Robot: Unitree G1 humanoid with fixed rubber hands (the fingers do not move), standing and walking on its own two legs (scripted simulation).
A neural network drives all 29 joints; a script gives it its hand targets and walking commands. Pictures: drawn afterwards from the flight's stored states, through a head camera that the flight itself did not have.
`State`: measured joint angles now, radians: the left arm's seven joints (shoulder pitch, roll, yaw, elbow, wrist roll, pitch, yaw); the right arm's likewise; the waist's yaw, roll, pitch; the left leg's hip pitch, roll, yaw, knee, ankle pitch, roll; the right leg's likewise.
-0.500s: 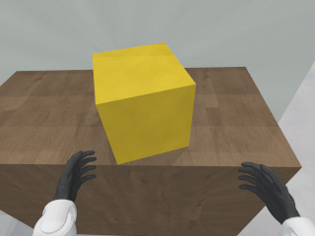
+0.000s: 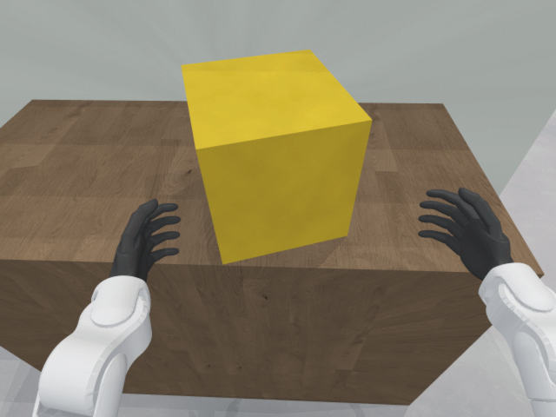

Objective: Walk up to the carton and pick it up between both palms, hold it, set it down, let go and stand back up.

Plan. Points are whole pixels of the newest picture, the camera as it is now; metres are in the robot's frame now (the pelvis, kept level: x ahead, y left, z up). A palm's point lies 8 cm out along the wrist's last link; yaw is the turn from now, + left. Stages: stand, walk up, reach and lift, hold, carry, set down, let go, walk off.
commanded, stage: reach and lift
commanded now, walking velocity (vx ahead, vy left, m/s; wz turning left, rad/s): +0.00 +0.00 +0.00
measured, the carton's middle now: (267, 154) +0.50 +0.06 +0.14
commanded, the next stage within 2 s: none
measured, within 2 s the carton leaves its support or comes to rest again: neither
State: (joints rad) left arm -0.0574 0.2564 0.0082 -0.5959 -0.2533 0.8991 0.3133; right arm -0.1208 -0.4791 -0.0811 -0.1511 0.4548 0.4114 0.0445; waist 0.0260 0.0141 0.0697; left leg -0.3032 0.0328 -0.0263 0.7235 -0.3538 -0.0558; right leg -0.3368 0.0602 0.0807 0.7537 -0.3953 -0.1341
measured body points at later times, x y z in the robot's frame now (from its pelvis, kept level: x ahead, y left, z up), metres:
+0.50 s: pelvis +0.00 -0.03 -0.01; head +0.00 -0.04 +0.44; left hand +0.33 +0.18 +0.23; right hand +0.40 -0.23 +0.21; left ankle +0.02 +0.14 -0.71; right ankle +0.04 -0.12 -0.71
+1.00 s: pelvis +0.00 -0.02 +0.03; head -0.02 -0.03 +0.48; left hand +0.37 +0.20 +0.30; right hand +0.43 -0.19 +0.29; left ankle +0.02 +0.14 -0.72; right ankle +0.04 -0.12 -0.71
